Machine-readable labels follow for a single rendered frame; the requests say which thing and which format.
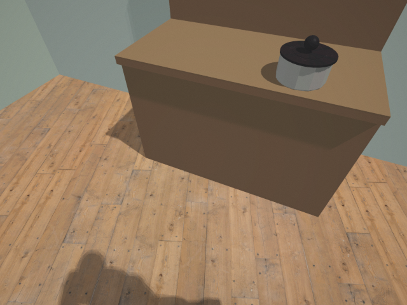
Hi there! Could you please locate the table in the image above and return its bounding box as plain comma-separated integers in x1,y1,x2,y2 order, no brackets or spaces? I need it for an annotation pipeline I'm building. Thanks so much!
114,0,407,217

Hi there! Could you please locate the pot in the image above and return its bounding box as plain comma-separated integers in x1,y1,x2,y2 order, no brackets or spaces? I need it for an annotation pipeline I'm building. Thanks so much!
276,54,333,91

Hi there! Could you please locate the knob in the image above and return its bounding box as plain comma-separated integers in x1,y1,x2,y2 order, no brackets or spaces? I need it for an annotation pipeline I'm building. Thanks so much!
304,35,319,51

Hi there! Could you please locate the lid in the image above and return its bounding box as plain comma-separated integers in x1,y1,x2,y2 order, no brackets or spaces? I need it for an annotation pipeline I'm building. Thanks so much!
280,41,338,68

